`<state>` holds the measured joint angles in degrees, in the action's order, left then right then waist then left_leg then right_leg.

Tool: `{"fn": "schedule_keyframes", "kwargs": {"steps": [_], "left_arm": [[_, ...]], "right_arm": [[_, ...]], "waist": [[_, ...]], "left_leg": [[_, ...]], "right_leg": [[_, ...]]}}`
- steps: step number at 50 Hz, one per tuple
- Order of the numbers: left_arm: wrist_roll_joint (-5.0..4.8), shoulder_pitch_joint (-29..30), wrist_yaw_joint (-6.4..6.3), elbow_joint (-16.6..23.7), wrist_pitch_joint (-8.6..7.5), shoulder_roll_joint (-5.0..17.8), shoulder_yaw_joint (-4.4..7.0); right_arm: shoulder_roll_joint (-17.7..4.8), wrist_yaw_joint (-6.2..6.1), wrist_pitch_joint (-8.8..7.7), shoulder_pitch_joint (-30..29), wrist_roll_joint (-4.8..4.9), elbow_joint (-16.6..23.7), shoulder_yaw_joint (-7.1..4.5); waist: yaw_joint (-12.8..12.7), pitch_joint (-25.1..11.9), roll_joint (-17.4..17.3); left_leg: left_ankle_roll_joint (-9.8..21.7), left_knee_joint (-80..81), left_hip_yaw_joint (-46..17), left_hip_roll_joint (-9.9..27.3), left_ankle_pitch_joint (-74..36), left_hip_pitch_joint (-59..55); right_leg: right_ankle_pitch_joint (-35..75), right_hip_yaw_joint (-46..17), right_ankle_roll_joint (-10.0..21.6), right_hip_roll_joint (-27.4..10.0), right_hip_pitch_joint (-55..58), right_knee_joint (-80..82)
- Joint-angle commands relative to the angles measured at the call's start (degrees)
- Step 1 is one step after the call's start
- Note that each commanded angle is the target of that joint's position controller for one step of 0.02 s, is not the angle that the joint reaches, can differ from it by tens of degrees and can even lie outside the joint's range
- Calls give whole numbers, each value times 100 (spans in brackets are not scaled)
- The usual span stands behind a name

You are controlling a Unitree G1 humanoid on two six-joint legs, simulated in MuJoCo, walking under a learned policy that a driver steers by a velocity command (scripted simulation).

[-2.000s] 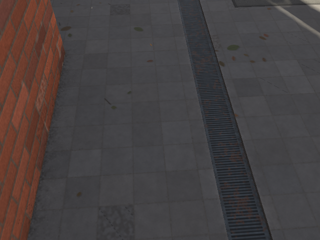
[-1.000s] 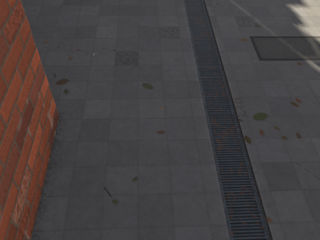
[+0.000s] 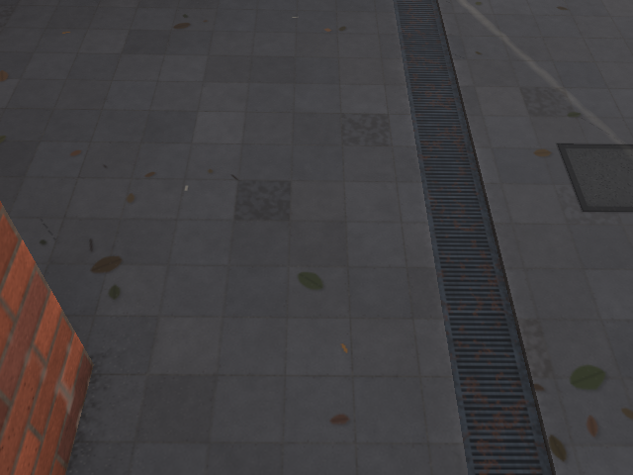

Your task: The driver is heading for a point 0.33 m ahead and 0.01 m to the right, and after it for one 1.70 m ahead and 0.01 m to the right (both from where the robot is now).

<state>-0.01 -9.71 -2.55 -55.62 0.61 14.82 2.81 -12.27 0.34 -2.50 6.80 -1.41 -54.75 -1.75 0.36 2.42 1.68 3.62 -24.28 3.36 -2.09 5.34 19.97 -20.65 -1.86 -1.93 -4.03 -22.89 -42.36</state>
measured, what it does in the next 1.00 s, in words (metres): walks ahead: right foot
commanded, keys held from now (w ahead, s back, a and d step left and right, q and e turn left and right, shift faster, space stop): no key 0.74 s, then w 0.26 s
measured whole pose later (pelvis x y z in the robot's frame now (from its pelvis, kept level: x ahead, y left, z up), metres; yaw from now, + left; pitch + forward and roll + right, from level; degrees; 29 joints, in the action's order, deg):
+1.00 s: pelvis +0.10 -0.04 -0.01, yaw -1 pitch +0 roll +0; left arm -1.2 -16.4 -1.2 -62.7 -3.6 11.9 2.4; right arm -13.8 -1.0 -2.1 15.5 1.7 -63.5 -3.5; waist 0.0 -0.6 -1.0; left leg 1.4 -33.0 1.2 0.9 19.9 13.6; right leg -24.8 2.5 5.5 -0.5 -12.3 -34.4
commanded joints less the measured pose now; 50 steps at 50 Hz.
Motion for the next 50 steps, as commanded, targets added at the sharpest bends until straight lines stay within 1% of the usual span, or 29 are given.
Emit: {"fn": "schedule_keyframes", "kwargs": {"steps": [1,2,3,4,5,6,7,8,10,11,14,18,26,37,38,39,40,41,42,43,44,45,46,47,48,49,50], "left_arm": [[59,-772,8,-98,71,319,79],[116,-685,22,-96,78,340,85],[171,-590,22,-50,74,406,84],[162,-508,2,14,57,590,96],[58,-368,1,-66,36,918,182],[39,-292,24,-81,-24,657,144],[78,-256,30,-121,-84,483,97],[83,-177,39,-135,-134,455,89],[52,-198,47,-184,-213,426,78],[34,-254,47,-222,-229,440,77],[16,-339,38,-301,-228,461,70],[8,-368,30,-376,-195,454,55],[8,-348,25,-484,-137,391,33],[19,-360,-1,-605,-98,328,9],[12,-492,-4,-681,-90,278,1],[-24,-535,-11,-708,-77,300,16],[-48,-500,-23,-670,-77,353,37],[-57,-450,-35,-607,-100,361,43],[-69,-434,-36,-552,-156,325,36],[-81,-423,-21,-513,-237,252,22],[-86,-385,10,-472,-323,159,7],[-91,-336,51,-423,-396,52,-10],[-110,-300,95,-378,-448,5,-13],[-120,-296,133,-359,-483,27,-2],[-128,-456,160,-401,-512,9,4],[-144,-820,174,-522,-537,-68,-8],[-143,-1287,165,-714,-553,-6,26]], "right_arm": [[-836,-72,10,-483,87,313,-138],[-756,-76,34,-422,109,260,-106],[-657,-72,50,-264,102,165,-67],[-657,-68,61,-142,69,128,-66],[-663,-97,94,68,87,126,-100],[-715,-138,116,-37,53,97,-98],[-690,-160,134,-25,67,87,-103],[-638,-177,153,28,75,34,-94],[-629,-174,156,118,57,-57,-97],[-628,-165,150,106,66,-81,-99],[-637,-146,148,35,100,-140,-104],[-655,-154,186,46,122,-248,-111],[-709,-201,250,91,138,-442,-118],[-693,-234,276,85,139,-613,-119],[-644,-235,282,189,141,-685,-111],[-688,-242,297,217,176,-710,-136],[-774,-249,302,248,210,-713,-173],[-817,-253,281,265,223,-692,-193],[-839,-247,228,305,241,-670,-205],[-866,-230,155,454,270,-683,-224],[-939,-206,81,686,294,-728,-259],[-1049,-183,24,915,308,-782,-303],[-1133,-168,-16,1043,304,-802,-333],[-1133,-163,-52,955,282,-745,-337],[-1107,-153,-76,685,279,-627,-326],[-1085,-133,-78,253,322,-470,-312],[-966,-113,-68,-203,358,-294,-281]], "waist": [[-358,-823,-790],[-351,-648,-732],[-318,-431,-604],[-177,-200,-344],[103,-15,332],[1,57,362],[43,5,421],[75,-13,432],[62,-171,312],[32,-242,232],[-37,-382,52],[-60,-434,-92],[-48,-361,-164],[-37,-201,-133],[-46,-315,-142],[-36,-208,-155],[-15,-22,-179],[2,231,-244],[13,434,-344],[66,525,-469],[137,509,-650],[180,415,-909],[176,331,-1092],[107,329,-1078],[-70,329,-1039],[-346,378,-1055],[-624,434,-837]], "left_leg": [[666,1126,-1067,1266,1240,278],[470,1159,-1053,1140,1946,425],[222,1149,-1038,1008,2433,507],[19,919,-928,803,2466,498],[-122,803,-554,449,2073,161],[-184,517,-442,392,1638,-350],[-157,375,-409,395,1328,-618],[-117,293,-408,411,1077,-745],[-74,191,-362,399,642,-802],[-63,159,-358,408,442,-829],[-65,65,-346,426,-72,-897],[-79,-25,-335,432,-438,-1004],[-102,-71,-351,458,-633,-1093],[-121,10,-368,462,-316,-1053],[-109,30,-308,399,333,-1088],[-59,14,-272,323,1400,-974],[25,24,-321,319,2517,-756],[122,127,-493,418,3274,-506],[234,250,-747,580,3671,-376],[368,381,-1087,797,3851,-442],[542,568,-1549,1097,3982,-644],[764,861,-2162,1479,4142,-863],[978,1150,-2738,1818,4240,-882],[1056,1288,-2978,1967,4161,-604],[994,1293,-2837,1922,3990,-278],[817,1142,-2389,1710,3712,185],[520,694,-1685,1272,3179,826]], "right_leg": [[1026,223,98,106,1522,928],[1138,231,171,117,1653,1227],[1262,51,269,-45,1663,1592],[1113,-196,399,-308,1495,1885],[129,-171,504,-232,819,1922],[-300,-167,438,-154,344,2148],[-269,-170,341,-156,210,2271],[34,-143,253,-125,222,2279],[601,-98,200,-99,516,2141],[862,-73,206,-84,640,2066],[1410,-14,243,-48,901,1908],[1719,40,260,-10,1030,1833],[1833,126,250,64,1111,1840],[1446,197,213,127,1074,1946],[854,267,229,188,1118,1966],[-21,341,295,279,981,1891],[-894,350,392,319,735,1795],[-1490,308,473,304,453,1725],[-1694,271,533,282,202,1610],[-1599,264,557,267,-26,1392],[-1326,344,548,289,-248,1049],[-929,494,536,364,-397,606],[-651,524,583,384,-368,270],[-575,434,677,318,-131,117],[-587,409,785,286,248,276],[-495,451,902,297,900,947],[-229,353,974,291,1796,1688]]}}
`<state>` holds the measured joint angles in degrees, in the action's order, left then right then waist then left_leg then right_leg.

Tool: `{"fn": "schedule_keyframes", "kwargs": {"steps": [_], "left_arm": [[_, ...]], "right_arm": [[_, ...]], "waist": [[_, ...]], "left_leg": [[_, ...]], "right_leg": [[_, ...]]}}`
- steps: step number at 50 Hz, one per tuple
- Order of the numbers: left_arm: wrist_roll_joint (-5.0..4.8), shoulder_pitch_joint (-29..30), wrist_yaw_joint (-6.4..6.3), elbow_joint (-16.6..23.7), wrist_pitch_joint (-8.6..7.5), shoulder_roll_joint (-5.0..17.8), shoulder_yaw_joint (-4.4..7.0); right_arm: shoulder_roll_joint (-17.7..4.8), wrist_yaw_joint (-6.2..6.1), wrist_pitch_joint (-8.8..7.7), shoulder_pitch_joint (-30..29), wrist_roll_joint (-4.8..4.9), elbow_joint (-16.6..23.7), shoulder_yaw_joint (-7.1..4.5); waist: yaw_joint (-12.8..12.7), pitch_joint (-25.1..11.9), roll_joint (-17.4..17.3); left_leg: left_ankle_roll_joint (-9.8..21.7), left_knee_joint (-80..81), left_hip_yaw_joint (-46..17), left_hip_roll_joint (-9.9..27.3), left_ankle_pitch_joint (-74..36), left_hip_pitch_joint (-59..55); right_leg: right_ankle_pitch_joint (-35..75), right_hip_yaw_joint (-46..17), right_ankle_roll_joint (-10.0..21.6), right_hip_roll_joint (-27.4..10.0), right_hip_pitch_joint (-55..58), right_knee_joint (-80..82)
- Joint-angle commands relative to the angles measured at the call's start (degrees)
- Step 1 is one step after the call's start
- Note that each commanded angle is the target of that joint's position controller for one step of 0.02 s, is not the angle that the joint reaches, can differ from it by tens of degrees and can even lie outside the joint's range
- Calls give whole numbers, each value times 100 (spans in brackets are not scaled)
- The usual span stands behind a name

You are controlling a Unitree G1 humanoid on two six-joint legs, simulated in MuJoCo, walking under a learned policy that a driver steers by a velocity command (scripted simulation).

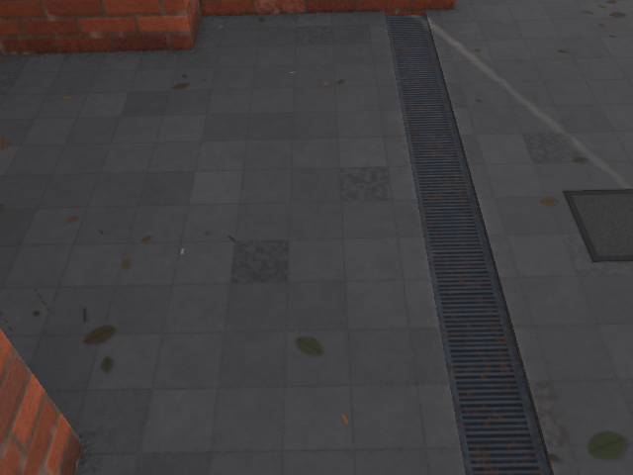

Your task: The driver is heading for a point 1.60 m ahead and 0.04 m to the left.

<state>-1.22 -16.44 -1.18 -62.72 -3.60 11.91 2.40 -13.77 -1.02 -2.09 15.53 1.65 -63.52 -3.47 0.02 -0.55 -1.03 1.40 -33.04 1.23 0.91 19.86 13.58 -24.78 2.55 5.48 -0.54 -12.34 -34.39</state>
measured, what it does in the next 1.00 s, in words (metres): walks ahead: left foot, then right foot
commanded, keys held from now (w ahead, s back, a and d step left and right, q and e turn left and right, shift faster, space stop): w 1.00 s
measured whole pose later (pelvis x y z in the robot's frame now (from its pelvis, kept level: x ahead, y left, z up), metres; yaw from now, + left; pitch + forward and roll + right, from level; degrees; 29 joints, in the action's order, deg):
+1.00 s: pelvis +0.53 +0.00 -0.01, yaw +0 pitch +2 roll +1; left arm -0.8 0.3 2.0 -49.0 -6.2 13.0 3.1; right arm -14.9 -0.5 -3.2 22.7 0.6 -60.9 -3.3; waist 3.6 1.4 0.1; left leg 0.1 -27.2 2.9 1.0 26.0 -1.7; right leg -3.5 2.9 4.3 -1.5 -29.5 -30.5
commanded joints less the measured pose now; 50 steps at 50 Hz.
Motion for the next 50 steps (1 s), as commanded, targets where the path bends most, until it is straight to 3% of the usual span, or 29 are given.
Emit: {"fn": "schedule_keyframes", "kwargs": {"steps": [1,2,3,4,5,6,8,12,14,17,19,20,21,22,23,24,25,26,27,28,30,35,39,44,46,47,48,49,50], "left_arm": [[4,-1283,-2,-204,-147,687,186],[-22,-1880,44,-338,-184,1374,359],[89,-1860,75,-292,-256,1139,271],[117,-1655,80,-207,-317,821,184],[98,-1450,110,-109,-344,732,151],[69,-1286,137,-43,-330,713,123],[114,-1203,123,25,-239,450,21],[160,-1106,2,197,-163,695,32],[116,-1323,-23,145,-184,874,89],[24,-1356,-22,82,-191,906,151],[40,-1196,-26,125,-140,1024,209],[60,-1093,-32,159,-89,1033,220],[92,-1020,-26,221,-54,1000,200],[204,-1049,-6,369,-52,778,113],[92,-1793,72,378,-181,-166,-113],[-73,-1144,97,437,-340,398,26],[-201,-580,96,666,-422,709,122],[-164,-336,39,713,-450,752,138],[-68,-270,-14,714,-414,743,207],[-32,-450,-29,699,-328,630,222],[-41,-523,-47,722,-184,434,232],[88,676,-29,1191,-129,575,278],[54,1521,88,1408,-187,433,191],[-15,2274,278,1717,-246,485,112],[-30,2154,335,1766,-276,635,145],[-28,1855,342,1715,-290,778,203],[-13,1173,332,1528,-297,971,312],[13,92,288,1208,-292,1296,463],[152,-838,248,1028,-275,1902,607]], "right_arm": [[-492,45,-143,-1402,38,754,-29],[-257,53,-269,-1556,10,1021,24],[-488,55,-357,-1626,14,1037,-30],[-491,110,-418,-1343,72,942,-39],[-445,155,-448,-1137,86,831,-32],[-471,181,-468,-1177,64,829,-52],[-402,237,-456,-1333,19,883,-70],[-18,303,-356,-2193,-16,1224,89],[-82,330,-325,-2514,2,1380,116],[-340,375,-320,-2621,39,1551,75],[-618,381,-344,-2131,20,1495,-57],[-795,356,-334,-1397,23,1298,-173],[-1008,313,-296,-457,39,1011,-306],[-1420,243,-256,517,-31,822,-420],[-1574,294,-252,799,-123,720,-389],[-1093,317,-294,466,-69,733,-252],[-865,316,-350,-115,-47,831,-178],[-716,336,-410,-619,-80,949,-120],[-556,366,-455,-872,-160,965,-80],[-426,380,-480,-943,-222,923,-36],[-396,350,-476,-801,-200,815,-10],[-769,113,-439,-172,-188,672,-63],[-829,56,-396,287,-121,619,-63],[-918,41,-266,853,-66,426,-113],[-997,27,-204,814,-59,420,-156],[-1057,24,-179,701,-62,456,-177],[-1049,25,-146,556,-62,499,-170],[-880,24,-131,525,-100,576,-101],[-342,66,-197,1079,-177,717,68]], "waist": [[-814,611,296],[-864,492,1815],[-808,600,1456],[-560,627,955],[-416,530,755],[-339,584,592],[-278,574,603],[-374,828,638],[-426,918,757],[-266,957,798],[101,477,924],[487,9,974],[910,-536,939],[1157,-1295,160],[585,-2286,-1491],[741,-1696,-982],[584,-780,-748],[355,-400,-121],[151,-175,2],[-63,-168,-142],[-195,-10,-280],[-2,410,-96],[270,461,-109],[480,625,-144],[305,519,-273],[100,315,-384],[-295,-106,-417],[-728,-808,-322],[-669,-1860,769]], "left_leg": [[326,169,-539,378,894,2228],[-6,-1547,393,-269,616,3206],[45,-2644,-108,-114,1207,3841],[157,-3239,-356,117,846,4186],[240,-3430,-331,253,429,4286],[272,-3335,-296,389,85,4360],[219,-2811,-145,522,-450,3908],[12,-974,299,207,-1577,2640],[39,-420,429,62,-1861,2126],[272,111,269,68,-1907,1959],[471,155,363,-153,-1707,1213],[597,115,469,-329,-1628,311],[742,92,399,-303,-1637,-1014],[1079,37,-1076,901,-1137,-2752],[1983,1204,-4153,2209,569,-4018],[1671,1822,-4412,1966,984,-3487],[1433,1907,-3488,1833,548,-2605],[1312,2024,-2756,1662,-271,-1630],[1235,2124,-2177,1472,-866,-871],[1186,2262,-1786,1289,-1044,-431],[1233,2533,-1404,1152,-1028,-16],[1261,2847,-1023,1144,-1399,-201],[1031,2795,-503,918,-1806,-454],[980,2367,-494,1287,-2014,-1492],[877,2045,-521,1448,-2637,-1817],[802,1691,-459,1430,-3529,-1884],[683,894,-268,1247,-4513,-1808],[500,-384,-37,935,-4464,-1161],[138,-2677,230,256,-2403,961]], "right_leg": [[-46,-1170,401,-727,1543,1481],[-212,-3174,924,-1862,2240,2297],[298,-3835,1145,-2223,2349,2316],[874,-3389,1011,-2112,2549,2128],[1335,-2864,829,-1909,2619,2086],[1857,-2458,694,-1840,2552,2151],[2626,-1665,486,-1523,2154,2336],[2695,-730,392,-1028,905,2770],[2625,-649,433,-1109,710,2993],[3193,-547,336,-1369,1264,2814],[5154,-390,191,-1461,1680,2055],[6099,-223,79,-1355,1647,1212],[6152,-108,-81,-1137,1112,68],[4091,22,-234,-763,-320,-1852],[-527,-483,-496,354,-2034,-3820],[-659,-1135,-330,129,-2616,-4513],[-176,-910,-216,-151,-2995,-4592],[394,-808,-173,-470,-2683,-4328],[704,-737,-166,-665,-2353,-4033],[870,-789,-143,-821,-1954,-3830],[870,-725,-168,-913,-1828,-3427],[2161,-598,-492,-996,-2848,-1879],[3126,-277,-521,-686,-2562,-455],[2744,-228,-403,-493,-2717,348],[2307,-194,-245,-388,-2429,531],[2106,-79,-145,-233,-1930,578],[2102,94,0,-26,-987,673],[2216,-63,224,-149,595,512],[1854,-2277,1002,-1682,3052,468]]}}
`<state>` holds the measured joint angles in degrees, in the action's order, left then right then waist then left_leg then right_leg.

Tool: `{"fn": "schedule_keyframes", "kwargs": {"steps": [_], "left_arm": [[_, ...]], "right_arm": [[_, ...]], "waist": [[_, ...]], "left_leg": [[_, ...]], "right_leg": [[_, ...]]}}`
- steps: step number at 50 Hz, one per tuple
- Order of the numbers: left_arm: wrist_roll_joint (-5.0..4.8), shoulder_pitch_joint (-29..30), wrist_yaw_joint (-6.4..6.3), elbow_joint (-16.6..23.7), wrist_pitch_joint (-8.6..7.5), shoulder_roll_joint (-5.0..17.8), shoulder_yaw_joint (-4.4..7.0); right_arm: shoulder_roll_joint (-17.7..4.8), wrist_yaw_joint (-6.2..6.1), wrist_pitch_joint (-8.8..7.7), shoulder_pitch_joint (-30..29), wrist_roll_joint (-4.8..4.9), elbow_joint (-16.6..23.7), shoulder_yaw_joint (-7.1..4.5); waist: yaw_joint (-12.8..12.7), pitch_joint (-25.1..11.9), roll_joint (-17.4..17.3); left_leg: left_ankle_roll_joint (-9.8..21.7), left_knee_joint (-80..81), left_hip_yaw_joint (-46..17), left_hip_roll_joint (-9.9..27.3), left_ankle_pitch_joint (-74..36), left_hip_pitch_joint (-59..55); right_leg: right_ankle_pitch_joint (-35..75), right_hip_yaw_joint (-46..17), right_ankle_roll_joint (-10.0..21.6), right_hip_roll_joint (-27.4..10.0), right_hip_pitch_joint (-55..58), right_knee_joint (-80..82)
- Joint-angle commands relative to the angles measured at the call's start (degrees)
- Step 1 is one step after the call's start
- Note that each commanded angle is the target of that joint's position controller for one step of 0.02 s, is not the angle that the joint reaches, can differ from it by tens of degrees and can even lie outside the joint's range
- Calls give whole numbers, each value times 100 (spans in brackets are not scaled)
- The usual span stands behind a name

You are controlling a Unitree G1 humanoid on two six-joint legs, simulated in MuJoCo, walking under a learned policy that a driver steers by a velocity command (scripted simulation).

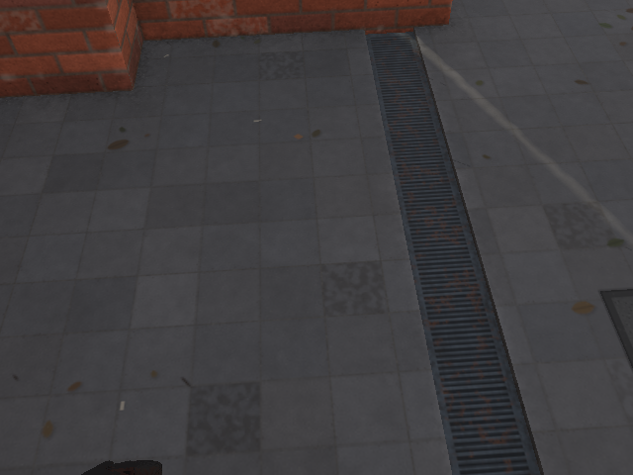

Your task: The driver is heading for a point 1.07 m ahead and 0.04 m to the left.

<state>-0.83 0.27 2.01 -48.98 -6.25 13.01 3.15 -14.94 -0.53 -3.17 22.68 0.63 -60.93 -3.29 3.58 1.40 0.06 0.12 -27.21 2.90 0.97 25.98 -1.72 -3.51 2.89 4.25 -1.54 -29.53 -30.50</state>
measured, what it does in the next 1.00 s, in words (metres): walks ahead: left foot, then right foot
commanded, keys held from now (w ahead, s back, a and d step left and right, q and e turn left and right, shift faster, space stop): w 0.48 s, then no key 0.38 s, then w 0.14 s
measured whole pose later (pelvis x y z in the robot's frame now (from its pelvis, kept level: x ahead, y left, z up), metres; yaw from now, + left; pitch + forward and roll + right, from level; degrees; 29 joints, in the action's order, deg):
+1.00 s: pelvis +0.46 +0.03 +0.02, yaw +0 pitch +1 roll +2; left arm -0.1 -9.4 -1.8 -55.9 -1.1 13.1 3.5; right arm -13.5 -0.8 -2.4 9.9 0.6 -58.1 -2.5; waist 0.3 -1.7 0.1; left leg 3.1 -27.6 4.4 -2.1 15.7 13.5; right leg -15.3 0.3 0.5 -2.9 -17.7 -31.6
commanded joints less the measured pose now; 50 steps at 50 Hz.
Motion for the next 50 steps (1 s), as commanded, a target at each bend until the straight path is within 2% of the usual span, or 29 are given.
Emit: {"fn": "schedule_keyframes", "kwargs": {"steps": [1,2,3,4,5,7,9,12,16,21,24,25,26,27,28,29,30,31,32,34,36,38,40,43,45,47,48,49,50], "left_arm": [[54,-2701,-49,-430,26,1599,462],[11,-2295,-45,-362,15,1181,314],[28,-1775,-68,-223,9,943,243],[79,-1350,-55,-164,-6,789,183],[127,-1118,-38,-144,-37,617,134],[142,-1097,-6,-214,-56,549,114],[121,-1281,-51,-311,-78,726,152],[111,-1568,-159,-417,-45,849,177],[54,-1898,-229,-532,-6,889,170],[1,-2390,-254,-797,107,955,212],[-12,-2292,-292,-825,201,1061,269],[-1,-2134,-302,-794,239,1098,276],[16,-2045,-311,-762,285,1015,240],[94,-2112,-324,-638,286,859,160],[152,-2916,-264,-667,187,173,-53],[51,-2831,-240,-799,61,471,8],[-115,-2339,-240,-660,11,811,112],[-121,-1950,-282,-567,22,830,108],[-38,-1738,-339,-546,79,808,147],[24,-1933,-389,-578,271,601,162],[41,-2010,-422,-572,388,324,107],[71,-1783,-457,-504,450,325,82],[73,-1561,-455,-486,520,419,86],[71,-1245,-450,-466,622,525,118],[94,-1084,-428,-468,609,535,128],[116,-999,-411,-456,547,652,164],[103,-1103,-405,-487,488,680,165],[86,-1164,-402,-532,427,824,189],[15,-1373,-377,-671,379,942,254]], "right_arm": [[-1,63,-246,487,4,388,143],[-613,87,-370,-49,161,504,-17],[-734,83,-432,-558,237,658,-40],[-680,44,-428,-779,181,678,-55],[-650,7,-359,-773,99,651,-108],[-381,-4,-197,-544,68,587,-98],[-315,-18,-115,-689,42,653,-103],[-359,-9,-108,-1330,-33,875,-132],[-219,68,-167,-2135,-9,1090,-74],[-244,209,-221,-2864,50,1368,-14],[-445,288,-279,-2674,71,1407,-71],[-587,284,-295,-2264,34,1306,-146],[-817,262,-306,-1405,-27,1031,-278],[-1200,223,-319,-513,-150,814,-385],[-1621,198,-264,-62,-201,699,-457],[-1165,205,-223,55,-100,679,-318],[-940,193,-223,-467,-46,755,-238],[-727,174,-228,-995,-53,875,-166],[-551,176,-243,-1315,-75,894,-109],[-331,182,-256,-1529,-184,812,-29],[-400,156,-267,-1638,-244,724,-23],[-577,89,-234,-1771,-237,697,-55],[-679,41,-159,-1702,-191,639,-68],[-623,12,-47,-1615,-157,537,-29],[-687,-6,24,-1521,-42,492,-52],[-750,-47,82,-1336,16,468,-81],[-682,-67,80,-1268,14,471,-75],[-532,-74,42,-1165,28,506,-57],[-427,-78,-6,-1259,59,598,-41]], "waist": [[-975,-2668,1531],[-1003,-1957,1127],[-901,-1247,812],[-704,-756,358],[-495,-531,337],[-275,-384,401],[-217,-196,338],[-335,7,249],[-565,176,309],[-767,402,309],[-521,224,445],[-263,-24,542],[149,-549,485],[386,-1360,99],[78,-2279,-1362],[228,-2772,-1199],[159,-1977,-980],[-6,-1381,-548],[-163,-953,-249],[-504,-803,-362],[-679,-749,-486],[-708,-831,-571],[-616,-942,-572],[-516,-717,-528],[-473,-465,-500],[-426,-107,-525],[-438,-19,-417],[-352,55,-43],[-382,172,556]], "left_leg": [[136,-4597,-528,-467,532,3787],[288,-5105,-978,-81,474,4430],[382,-5036,-814,223,-3,4571],[377,-4653,-679,487,-483,4344],[374,-4249,-707,684,-771,3983],[341,-3880,-691,788,-988,3534],[249,-3480,-634,833,-1292,3723],[100,-2518,-604,834,-2211,4239],[71,-1157,-332,584,-3241,3960],[195,-396,-300,431,-2965,4159],[405,-178,-210,267,-2321,3700],[497,-90,-49,50,-2239,3038],[638,46,106,-149,-2607,1872],[938,-336,-638,623,-4095,132],[2058,-202,-3041,2195,-5003,-2115],[2170,245,-3768,2304,-5328,-2137],[1885,247,-2774,2070,-5530,-1432],[1663,340,-2041,1820,-5688,-602],[1536,573,-1643,1614,-5634,211],[1427,915,-1223,1383,-5556,1222],[1478,1066,-840,1247,-5845,1686],[1418,1091,-564,1123,-5848,1794],[1343,1174,-516,1101,-5286,1730],[1233,1283,-647,1092,-3534,1811],[1075,1421,-866,1000,-1036,1952],[966,1436,-1273,983,559,1988],[939,1172,-1330,937,733,2004],[861,816,-1122,700,638,2190],[687,336,-520,274,618,2451]], "right_leg": [[-1151,-4554,1634,-2265,5558,1164],[-1501,-4039,1298,-2026,5071,1318],[-1153,-3143,1075,-1818,4214,1396],[-567,-2472,973,-1598,3275,1597],[-221,-2016,870,-1382,2648,1770],[-49,-1609,873,-1205,2069,2085],[219,-1335,951,-1184,1903,2299],[441,-1044,907,-1123,2082,2443],[434,-553,699,-878,2136,2508],[541,-556,672,-1214,3087,2179],[1542,-580,529,-1404,3534,1676],[2733,-478,414,-1288,3535,1131],[3511,-265,222,-959,3353,96],[2366,-68,-39,-603,2320,-1391],[-1554,-24,-526,481,2,-3802],[-3383,-1055,-543,637,-377,-4693],[-3220,-1142,-472,319,-749,-4855],[-2831,-865,-472,-12,-769,-4535],[-2523,-708,-501,-205,-578,-4130],[-2155,-696,-499,-416,316,-3501],[-1921,-606,-556,-427,742,-2675],[-1462,-517,-594,-390,1027,-1777],[-912,-441,-619,-322,1268,-1261],[-709,-434,-580,-301,1474,-697],[-634,-240,-438,-201,1624,-152],[-1179,-126,-268,-118,1502,22],[-1349,-229,-128,-207,1497,79],[-1643,-497,78,-381,1533,239],[-2415,-948,306,-551,1484,734]]}}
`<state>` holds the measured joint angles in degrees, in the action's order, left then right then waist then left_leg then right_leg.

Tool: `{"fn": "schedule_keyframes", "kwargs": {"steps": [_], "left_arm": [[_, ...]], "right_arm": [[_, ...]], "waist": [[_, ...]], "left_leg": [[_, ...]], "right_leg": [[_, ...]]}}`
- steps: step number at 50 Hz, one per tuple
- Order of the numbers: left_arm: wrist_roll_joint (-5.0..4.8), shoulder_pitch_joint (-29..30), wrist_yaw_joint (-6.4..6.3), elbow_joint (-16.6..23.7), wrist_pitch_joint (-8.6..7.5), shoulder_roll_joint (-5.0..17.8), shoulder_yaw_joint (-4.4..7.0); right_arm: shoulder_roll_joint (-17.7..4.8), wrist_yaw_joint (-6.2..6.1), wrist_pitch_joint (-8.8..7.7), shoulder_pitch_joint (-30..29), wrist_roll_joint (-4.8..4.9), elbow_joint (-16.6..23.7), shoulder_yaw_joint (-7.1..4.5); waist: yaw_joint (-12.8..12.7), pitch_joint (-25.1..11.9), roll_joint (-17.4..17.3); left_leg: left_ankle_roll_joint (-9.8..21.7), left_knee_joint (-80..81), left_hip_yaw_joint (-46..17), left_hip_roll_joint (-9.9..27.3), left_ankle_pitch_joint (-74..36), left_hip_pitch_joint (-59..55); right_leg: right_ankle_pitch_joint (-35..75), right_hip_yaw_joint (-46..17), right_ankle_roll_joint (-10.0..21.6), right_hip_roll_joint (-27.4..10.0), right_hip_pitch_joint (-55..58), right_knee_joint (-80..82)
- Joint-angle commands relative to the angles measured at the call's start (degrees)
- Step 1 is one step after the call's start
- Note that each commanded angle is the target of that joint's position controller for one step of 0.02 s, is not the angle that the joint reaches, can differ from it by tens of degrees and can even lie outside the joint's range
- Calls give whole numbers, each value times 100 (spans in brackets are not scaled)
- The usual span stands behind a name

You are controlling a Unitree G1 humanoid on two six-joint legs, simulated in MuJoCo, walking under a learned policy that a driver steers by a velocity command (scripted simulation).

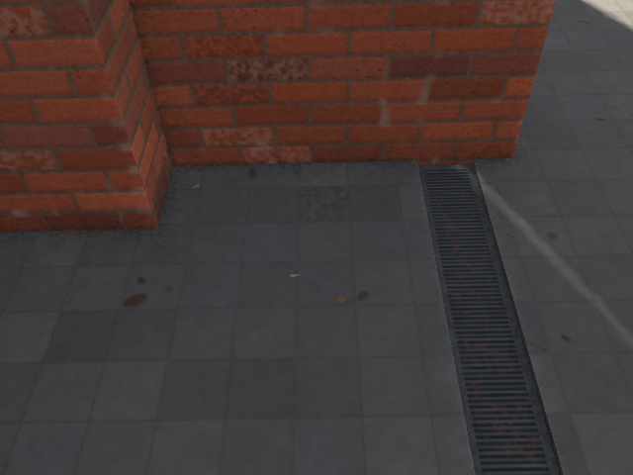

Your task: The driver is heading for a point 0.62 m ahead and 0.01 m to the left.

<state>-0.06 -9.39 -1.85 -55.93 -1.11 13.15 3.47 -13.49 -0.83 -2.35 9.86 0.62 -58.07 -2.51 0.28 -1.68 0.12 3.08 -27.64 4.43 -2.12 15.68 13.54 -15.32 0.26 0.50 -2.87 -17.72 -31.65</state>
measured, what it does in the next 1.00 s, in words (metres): walks ahead: left foot, then right foot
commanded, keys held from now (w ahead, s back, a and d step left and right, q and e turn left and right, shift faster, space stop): w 0.86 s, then no key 0.14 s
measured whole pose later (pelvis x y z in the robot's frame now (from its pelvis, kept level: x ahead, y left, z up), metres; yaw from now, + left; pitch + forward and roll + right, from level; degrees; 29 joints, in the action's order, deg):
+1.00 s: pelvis +0.46 +0.02 -0.01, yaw +0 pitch +1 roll +0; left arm 0.3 -0.5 2.0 -49.1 -5.1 13.5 3.4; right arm -14.4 -0.3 -3.9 19.7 1.0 -61.8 -2.6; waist 2.8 4.3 0.0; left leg -0.1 -60.9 -2.9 -0.6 30.5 11.0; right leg -6.1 4.1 3.9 0.3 -26.5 -31.2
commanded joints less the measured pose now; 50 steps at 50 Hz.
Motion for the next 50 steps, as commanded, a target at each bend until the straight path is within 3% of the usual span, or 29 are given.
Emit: {"fn": "schedule_keyframes", "kwargs": {"steps": [1,2,3,4,6,8,11,15,17,18,19,20,21,22,23,24,26,31,36,40,41,43,44,45,46,47,48,49,50], "left_arm": [[-117,-882,20,-134,-196,939,256],[-106,-1318,43,-246,-262,1086,300],[-24,-1570,59,-280,-359,1014,285],[16,-1467,65,-243,-452,931,252],[-52,-1153,86,-140,-518,809,214],[-59,-947,94,-102,-467,746,194],[-62,-933,97,-117,-420,925,253],[-161,-1120,119,-241,-402,1038,313],[-177,-1044,109,-249,-384,996,303],[-148,-960,100,-224,-383,904,264],[-84,-876,100,-129,-378,666,183],[-108,-1074,45,142,-451,63,32],[-156,-879,29,181,-503,470,125],[-267,-651,51,259,-551,705,194],[-290,-574,43,236,-557,727,207],[-223,-530,14,214,-549,689,238],[-172,-621,-3,188,-459,576,279],[-54,173,48,555,-340,429,271],[-97,1100,188,865,-350,322,154],[-143,1698,327,1164,-394,335,83],[-142,1777,392,1211,-403,349,70],[-156,1670,459,1250,-413,482,100],[-121,1334,457,1181,-417,623,166],[-77,517,437,954,-427,842,287],[-10,-434,387,677,-426,1128,396],[200,-1179,333,537,-449,1646,473],[123,-1205,344,485,-410,1374,356],[36,-805,358,565,-387,1102,252],[16,-252,335,654,-389,858,161]], "right_arm": [[-464,-42,-158,-265,73,428,-100],[-387,-22,-234,-509,66,554,-85],[-575,15,-286,-805,53,649,-138],[-647,77,-325,-817,75,661,-178],[-546,151,-357,-783,101,606,-179],[-448,173,-334,-946,87,616,-169],[-243,200,-261,-1191,53,623,-80],[-472,213,-208,-1179,92,621,-102],[-641,185,-179,-638,77,457,-192],[-839,146,-165,-5,88,267,-306],[-1258,96,-183,839,64,87,-462],[-1783,121,-189,1419,-1,7,-537],[-1429,182,-270,1307,-13,-40,-396],[-1107,201,-347,744,-18,103,-277],[-869,229,-393,350,-53,201,-201],[-706,257,-424,100,-77,236,-144],[-516,255,-440,92,-110,176,-67],[-889,74,-391,560,-22,-16,-133],[-845,26,-349,980,12,-130,-133],[-884,11,-243,1431,43,-314,-166],[-943,14,-188,1503,1,-352,-194],[-1018,6,-123,1469,18,-330,-237],[-1079,-3,-92,1373,9,-298,-254],[-1096,-9,-42,1239,3,-258,-252],[-1004,-11,-30,1197,-30,-174,-202],[-444,8,-120,1652,-140,-33,-37],[-270,56,-256,2054,-57,-261,41],[-799,72,-333,1640,94,-197,-127],[-857,46,-349,1117,182,-31,-148]], "waist": [[-249,544,1092],[-444,551,1548],[-633,509,1474],[-511,349,1079],[-339,128,682],[-279,189,644],[-300,334,715],[-227,432,756],[88,335,687],[391,85,583],[734,-419,-129],[797,-948,-1877],[713,-951,-1507],[541,-373,-1185],[381,-60,-869],[259,190,-622],[77,254,-625],[106,522,-283],[346,717,-267],[501,878,-268],[479,842,-388],[313,705,-445],[96,470,-573],[-354,-43,-637],[-730,-704,-542],[-625,-1704,553],[-506,-2652,1233],[-518,-2105,787],[-362,-1200,597]], "left_leg": [[152,-622,-69,171,1406,1580],[54,-1533,115,-65,1148,2446],[43,-2484,-276,90,1723,3194],[77,-3038,-587,351,1595,3551],[91,-2993,-641,652,900,3482],[-32,-2292,-449,702,364,2869],[-145,-1198,-120,466,-335,1718],[-101,-447,-36,372,-791,899],[16,-297,-2,305,-736,139],[135,-220,-25,251,-620,-631],[426,85,-985,991,-281,-1717],[1211,1173,-3559,2358,854,-3063],[1359,1599,-4505,2512,1727,-2859],[1155,1580,-3839,2353,1673,-2351],[978,1634,-3110,2059,1179,-1823],[880,1733,-2585,1844,584,-1365],[756,1902,-1896,1562,-322,-890],[884,2184,-1396,1570,-1477,-920],[758,2292,-824,1380,-1790,-1043],[746,2048,-708,1603,-2125,-1807],[750,1879,-656,1671,-2275,-2024],[680,1492,-609,1762,-3209,-2199],[587,1020,-550,1703,-4433,-2207],[425,61,-388,1500,-5450,-2063],[172,-1187,-261,1191,-5027,-1243],[-248,-3505,-122,387,-2153,968],[-383,-4956,-945,-309,2127,1702],[-309,-5305,-1424,49,2024,1862],[-295,-5102,-1079,359,1762,2080]], "right_leg": [[-1810,-1480,958,-823,820,1465],[-1658,-2620,1309,-1479,1564,1916],[-960,-3211,1537,-1838,2061,1952],[-382,-3095,1500,-1874,2324,1773],[442,-2398,1274,-1682,2303,1803],[593,-1703,1069,-1356,1776,2059],[496,-915,939,-949,926,2250],[270,-783,883,-1070,690,2097],[498,-676,729,-1045,509,1672],[1149,-482,594,-887,314,1019],[1188,17,316,-474,-276,-645],[-723,432,-42,380,-1971,-2775],[-1543,-362,22,300,-2582,-3850],[-1107,-511,221,-46,-2949,-4140],[-542,-423,316,-286,-2811,-4038],[-115,-388,339,-428,-2645,-3706],[282,-382,334,-563,-2094,-3179],[1160,-283,33,-518,-2425,-1741],[2154,-15,25,-304,-2172,-459],[1973,44,158,-198,-2339,77],[1742,70,216,-170,-2333,131],[1293,204,371,-6,-1886,264],[1148,337,457,206,-1273,290],[1352,502,599,439,-153,386],[2310,234,805,143,1481,270],[3772,-1866,1605,-1480,3917,10],[4590,-3623,2257,-2335,4488,641],[4608,-2822,1966,-2043,3647,718],[4782,-1842,1724,-1772,2717,811]]}}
